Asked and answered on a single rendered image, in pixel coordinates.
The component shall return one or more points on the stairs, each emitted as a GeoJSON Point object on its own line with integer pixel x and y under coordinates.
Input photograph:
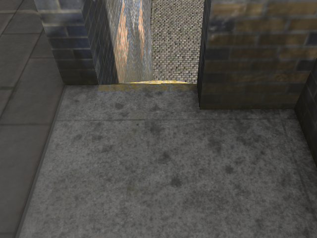
{"type": "Point", "coordinates": [153, 82]}

